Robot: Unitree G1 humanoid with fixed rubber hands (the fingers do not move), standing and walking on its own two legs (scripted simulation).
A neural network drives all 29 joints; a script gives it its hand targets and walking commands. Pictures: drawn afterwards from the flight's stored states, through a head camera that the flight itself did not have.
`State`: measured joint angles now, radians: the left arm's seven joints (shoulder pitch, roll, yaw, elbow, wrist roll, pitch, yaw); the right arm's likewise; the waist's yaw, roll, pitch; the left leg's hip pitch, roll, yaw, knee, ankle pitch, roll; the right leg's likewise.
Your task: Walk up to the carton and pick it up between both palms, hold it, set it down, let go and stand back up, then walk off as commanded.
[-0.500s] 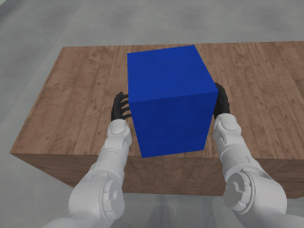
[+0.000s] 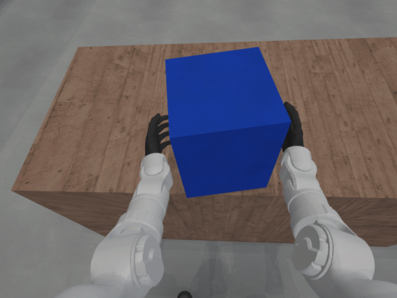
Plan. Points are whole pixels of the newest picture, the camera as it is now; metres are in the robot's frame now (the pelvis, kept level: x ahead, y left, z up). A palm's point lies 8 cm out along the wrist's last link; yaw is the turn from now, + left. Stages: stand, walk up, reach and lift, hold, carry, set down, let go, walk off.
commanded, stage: set down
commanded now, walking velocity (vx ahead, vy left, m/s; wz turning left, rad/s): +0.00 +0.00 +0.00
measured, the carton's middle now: (219, 128) +0.47 -0.02 +0.01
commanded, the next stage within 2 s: none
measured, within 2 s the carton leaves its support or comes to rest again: rests again in 1.00 s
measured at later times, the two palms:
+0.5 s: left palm (155, 152) +0.41 +0.12 +0.02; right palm (290, 140) +0.42 -0.16 +0.02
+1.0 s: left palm (156, 154) +0.40 +0.12 +0.01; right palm (291, 141) +0.42 -0.17 +0.02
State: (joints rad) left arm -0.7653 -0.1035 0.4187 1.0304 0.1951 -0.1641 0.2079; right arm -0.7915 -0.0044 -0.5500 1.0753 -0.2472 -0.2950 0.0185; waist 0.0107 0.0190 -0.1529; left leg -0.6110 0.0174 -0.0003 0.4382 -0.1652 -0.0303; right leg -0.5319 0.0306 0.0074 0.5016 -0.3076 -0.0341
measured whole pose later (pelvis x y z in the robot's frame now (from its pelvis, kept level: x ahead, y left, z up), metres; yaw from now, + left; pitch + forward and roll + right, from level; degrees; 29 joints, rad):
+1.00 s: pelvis -0.01 +0.00 +0.00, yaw +0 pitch +20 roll +1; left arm -0.77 -0.10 0.45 1.03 0.22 -0.18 0.20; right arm -0.81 -0.04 -0.45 1.08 -0.25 -0.26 -0.01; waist 0.01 0.02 -0.14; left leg -0.63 0.02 0.00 0.44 -0.14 -0.03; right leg -0.55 0.03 0.01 0.50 -0.30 -0.04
